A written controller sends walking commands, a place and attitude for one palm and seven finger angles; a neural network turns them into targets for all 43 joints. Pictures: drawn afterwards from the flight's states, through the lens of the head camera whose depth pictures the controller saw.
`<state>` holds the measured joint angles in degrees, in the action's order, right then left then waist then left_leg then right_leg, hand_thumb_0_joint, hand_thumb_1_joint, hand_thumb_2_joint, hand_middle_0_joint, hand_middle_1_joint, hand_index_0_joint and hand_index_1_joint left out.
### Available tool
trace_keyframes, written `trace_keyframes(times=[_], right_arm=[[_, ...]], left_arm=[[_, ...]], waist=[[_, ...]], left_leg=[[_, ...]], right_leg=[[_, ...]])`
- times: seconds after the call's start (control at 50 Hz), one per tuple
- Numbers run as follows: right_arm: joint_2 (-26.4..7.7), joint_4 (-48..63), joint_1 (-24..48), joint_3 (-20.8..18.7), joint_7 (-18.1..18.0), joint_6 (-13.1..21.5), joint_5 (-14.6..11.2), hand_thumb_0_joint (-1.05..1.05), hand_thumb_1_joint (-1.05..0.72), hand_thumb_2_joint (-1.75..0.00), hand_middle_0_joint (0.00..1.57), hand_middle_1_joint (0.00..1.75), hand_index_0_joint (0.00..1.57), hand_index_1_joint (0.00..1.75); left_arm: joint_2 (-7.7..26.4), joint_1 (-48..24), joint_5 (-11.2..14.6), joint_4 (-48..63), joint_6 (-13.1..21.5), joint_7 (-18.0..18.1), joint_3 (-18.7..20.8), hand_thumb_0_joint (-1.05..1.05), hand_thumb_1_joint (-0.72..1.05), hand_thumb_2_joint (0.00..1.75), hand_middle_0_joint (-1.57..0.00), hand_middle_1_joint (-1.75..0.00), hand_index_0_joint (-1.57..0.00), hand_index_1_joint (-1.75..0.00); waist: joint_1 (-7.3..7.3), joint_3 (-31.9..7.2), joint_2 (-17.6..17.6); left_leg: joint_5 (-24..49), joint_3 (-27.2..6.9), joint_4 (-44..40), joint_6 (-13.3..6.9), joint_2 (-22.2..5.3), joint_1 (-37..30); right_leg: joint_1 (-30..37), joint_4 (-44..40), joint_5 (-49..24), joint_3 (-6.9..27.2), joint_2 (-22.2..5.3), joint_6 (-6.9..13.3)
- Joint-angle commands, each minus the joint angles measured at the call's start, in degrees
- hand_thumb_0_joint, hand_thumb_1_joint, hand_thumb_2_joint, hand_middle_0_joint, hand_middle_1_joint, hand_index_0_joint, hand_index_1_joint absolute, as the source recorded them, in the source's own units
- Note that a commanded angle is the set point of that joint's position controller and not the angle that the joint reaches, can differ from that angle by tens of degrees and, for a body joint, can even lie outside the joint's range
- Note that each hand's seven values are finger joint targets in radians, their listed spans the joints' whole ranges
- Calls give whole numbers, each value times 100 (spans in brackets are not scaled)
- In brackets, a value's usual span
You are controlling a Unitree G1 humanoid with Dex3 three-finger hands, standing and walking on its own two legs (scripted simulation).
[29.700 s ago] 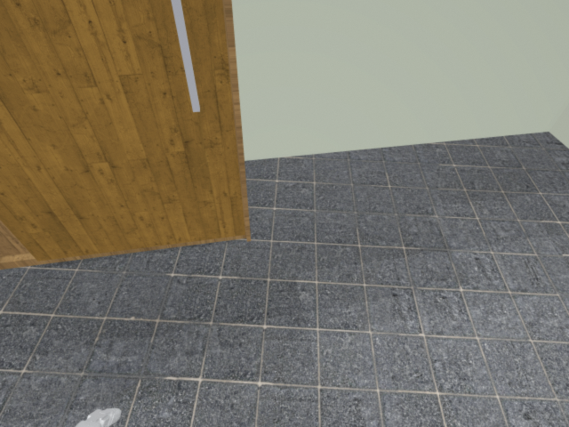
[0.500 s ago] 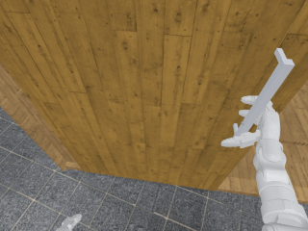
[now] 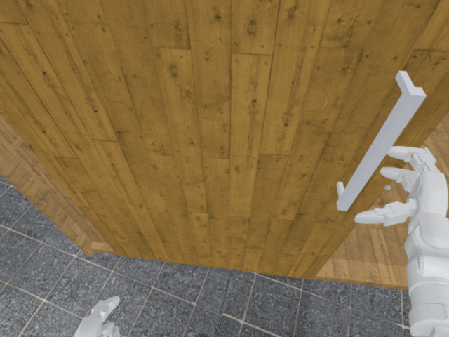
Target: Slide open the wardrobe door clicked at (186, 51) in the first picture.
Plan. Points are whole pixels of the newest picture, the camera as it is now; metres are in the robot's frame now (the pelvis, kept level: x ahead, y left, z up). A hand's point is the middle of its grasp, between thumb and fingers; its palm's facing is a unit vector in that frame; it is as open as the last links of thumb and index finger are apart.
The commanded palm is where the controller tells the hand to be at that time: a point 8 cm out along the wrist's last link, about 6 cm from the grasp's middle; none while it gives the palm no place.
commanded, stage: slip the hand off the handle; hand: right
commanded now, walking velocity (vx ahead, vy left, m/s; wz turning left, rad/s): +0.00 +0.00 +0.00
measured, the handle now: (367, 153) +0.42 -0.22 +0.11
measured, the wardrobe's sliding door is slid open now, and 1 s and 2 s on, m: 0.67 0.67 0.67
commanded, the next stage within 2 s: draw the hand back to the body in 0.82 s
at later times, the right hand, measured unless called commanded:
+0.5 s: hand (395, 217) +0.32 -0.26 +0.07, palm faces +0.26 +0.95 -0.19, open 14.7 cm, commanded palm +0.28 -0.30 +0.08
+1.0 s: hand (412, 261) +0.24 -0.25 +0.08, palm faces +0.25 +0.96 -0.11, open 14.7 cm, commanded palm +0.21 -0.30 +0.09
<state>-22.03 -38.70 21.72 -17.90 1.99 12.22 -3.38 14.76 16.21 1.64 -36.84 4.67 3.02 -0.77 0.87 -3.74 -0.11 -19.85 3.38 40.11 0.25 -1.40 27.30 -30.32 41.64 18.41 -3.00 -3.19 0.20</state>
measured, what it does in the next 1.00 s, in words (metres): stands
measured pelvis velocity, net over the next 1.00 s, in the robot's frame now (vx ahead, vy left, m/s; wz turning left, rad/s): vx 0.00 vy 0.01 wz -0.04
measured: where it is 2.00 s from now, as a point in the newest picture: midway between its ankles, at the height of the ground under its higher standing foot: outside the picture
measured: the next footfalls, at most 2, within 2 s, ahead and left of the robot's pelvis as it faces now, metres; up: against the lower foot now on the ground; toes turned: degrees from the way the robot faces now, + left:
none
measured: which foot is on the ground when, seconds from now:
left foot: down 0.00-1.00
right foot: down 0.00-1.00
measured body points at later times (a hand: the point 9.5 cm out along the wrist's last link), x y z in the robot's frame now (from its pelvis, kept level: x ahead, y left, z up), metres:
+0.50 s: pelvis +0.01 +0.00 +0.00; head +0.03 +0.00 +0.45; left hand +0.15 +0.24 -0.10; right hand +0.30 -0.31 +0.08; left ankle +0.00 +0.12 -0.72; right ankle +0.02 -0.12 -0.72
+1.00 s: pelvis +0.00 +0.01 +0.00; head +0.01 +0.02 +0.45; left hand +0.19 +0.24 -0.08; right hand +0.22 -0.30 +0.09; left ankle +0.00 +0.12 -0.72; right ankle +0.02 -0.12 -0.72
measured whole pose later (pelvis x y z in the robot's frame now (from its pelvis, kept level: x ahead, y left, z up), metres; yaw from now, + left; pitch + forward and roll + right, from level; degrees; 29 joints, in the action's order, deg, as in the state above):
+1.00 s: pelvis +0.00 +0.01 +0.00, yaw -2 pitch +4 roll +1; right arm -18.1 -8.0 -8.7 -17.5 10.4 10.1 -14.6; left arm 14.4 13.1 2.1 -36.0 12.4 5.2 -2.5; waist -2.4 -3.8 -2.1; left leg -21.7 5.7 41.7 -0.5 -1.5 23.7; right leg -27.9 43.4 19.3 -0.4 -3.0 -0.7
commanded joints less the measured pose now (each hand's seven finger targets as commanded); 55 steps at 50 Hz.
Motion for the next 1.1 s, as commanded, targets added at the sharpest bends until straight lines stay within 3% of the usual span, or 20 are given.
trace_keyframes(times=[0.0,0.1,0.16,0.2,0.28,0.36,0.38,0.44,0.54,0.6,0.66,0.72,0.86,0.9,0.92,0.94,0.96,0.98,1.0,1.08], right_arm=[[-1279,1201,2158,-127,336,452,-236,0,55,-20,25,115,25,115],[-1449,1178,2321,-191,427,410,-243,0,55,-20,25,115,25,115],[-1031,1520,1546,9,414,415,-322,0,55,-20,25,115,25,115],[-1199,1764,1026,-224,351,403,-334,0,55,-20,25,115,25,115],[-1384,2313,189,-546,174,262,-368,0,55,-20,25,115,25,115],[-1154,3118,-185,-459,67,212,-391,0,55,-20,25,115,25,115],[-1244,3238,-247,-540,43,223,-402,0,55,-20,25,115,25,115],[-870,3527,-523,-233,112,186,-455,0,55,-20,25,115,25,115],[-641,3778,-902,-25,256,48,-560,0,55,-20,25,115,25,115],[-785,3917,-1071,-158,292,1,-580,0,55,-20,25,115,25,115],[-608,4285,-1423,-9,323,24,-588,0,55,-20,25,115,25,115],[-740,4269,-1905,-238,297,2,-643,0,55,-20,25,115,25,115],[-868,4599,-1822,-332,353,31,-706,0,55,-20,25,115,25,115],[-905,4468,-1922,-415,386,46,-758,0,55,-20,25,115,25,115],[-867,4329,-1993,-399,437,37,-791,0,55,-20,25,115,25,115],[-399,4540,-1290,-283,1143,347,-1714,0,55,-20,25,115,25,115],[-1030,4339,-1316,-728,1537,513,-1835,0,55,-20,25,115,25,115],[-1168,4273,-1438,-855,1902,594,-1983,0,55,-20,25,115,25,115],[-1203,4268,-1463,-798,2132,593,-1971,0,55,-20,25,115,25,115],[-1146,3914,-2661,-1059,2235,87,-2028,0,55,-20,25,115,25,115]], left_arm=[[900,97,40,524,246,108,347,0,90,90,-20,-30,-20,-30],[935,145,55,494,258,137,349,0,90,90,-20,-30,-20,-30],[888,95,43,637,313,72,376,0,90,90,-20,-30,-20,-30],[894,106,33,692,323,30,392,0,90,90,-20,-30,-20,-30],[870,-85,21,886,329,0,358,0,90,90,-20,-30,-20,-30],[764,-282,12,992,385,9,334,0,90,90,-20,-30,-20,-30],[776,-289,1,976,398,33,337,0,90,90,-20,-30,-20,-30],[730,-419,20,979,496,63,302,0,90,90,-20,-30,-20,-30],[725,-508,43,962,660,131,271,0,90,90,-20,-30,-20,-30],[718,-555,51,938,719,176,253,0,90,90,-20,-30,-20,-30],[660,-629,41,1016,808,170,224,0,90,90,-20,-30,-20,-30],[653,-628,31,999,852,185,222,0,90,90,-20,-30,-20,-30],[638,-715,35,986,954,244,179,0,90,90,-20,-30,-20,-30],[656,-693,22,953,986,271,187,0,90,90,-20,-30,-20,-30],[650,-699,32,942,999,280,178,0,90,90,-20,-30,-20,-30],[726,-694,83,862,1138,342,106,0,90,90,-20,-30,-20,-30],[755,-715,115,754,1217,420,128,0,90,90,-20,-30,-20,-30],[792,-712,105,805,1274,466,98,0,90,90,-20,-30,-20,-30],[743,-730,129,846,1330,469,82,0,90,90,-20,-30,-20,-30],[711,-694,176,1057,1436,354,126,0,90,90,-20,-30,-20,-30]], waist=[[170,-1553,-247],[169,-1576,-274],[-9,-1805,-439],[-122,-1925,-352],[-292,-1665,-226],[-249,-1600,-397],[-227,-1570,-205],[-171,-1378,-465],[-132,-1212,-244],[-166,-1154,-268],[-207,-1170,-415],[-253,-1000,-191],[-196,-874,-328],[-193,-883,-168],[-198,-758,-178],[131,-872,21],[-92,-1032,-93],[-140,-1174,-268],[-208,-1242,-492],[-458,-903,-227]], left_leg=[[1300,-131,-529,-159,233,-196],[1086,-96,-491,-166,236,-68],[1235,-39,-410,-189,252,-159],[1415,-9,-344,-188,266,-297],[1513,-5,-330,-177,267,-541],[1466,5,-333,-153,269,-505],[1486,-6,-354,-151,284,-559],[1283,15,-370,-152,277,-380],[1008,30,-463,-137,253,-303],[1042,-8,-496,-139,234,-363],[1035,36,-447,-147,230,-371],[977,11,-521,-127,228,-391],[714,-54,-576,-115,193,-318],[704,-100,-613,-90,182,-318],[613,-127,-647,-83,171,-284],[630,-200,-744,-90,146,-474],[673,-325,-717,-121,130,-664],[862,-390,-673,-145,107,-816],[1028,-388,-626,-158,78,-863],[1262,-260,-654,-127,100,-863]], right_leg=[[1143,-408,-1159,228,229,165],[1126,-408,-1029,321,238,164],[1323,-405,-1333,334,227,135],[1339,-391,-1615,348,204,127],[1039,-460,-1615,269,210,144],[1149,-492,-1572,224,200,120],[1123,-463,-1564,217,190,149],[1185,-502,-1374,245,193,109],[1164,-533,-978,308,216,122],[1128,-506,-963,288,246,137],[1190,-518,-1006,317,252,109],[1075,-513,-882,289,266,125],[981,-479,-637,280,300,131],[921,-424,-620,260,310,153],[843,-420,-539,243,315,147],[920,-347,-476,295,336,107],[881,-288,-490,298,308,98],[900,-280,-628,301,309,123],[962,-309,-751,320,313,133],[859,-432,-988,320,293,133]])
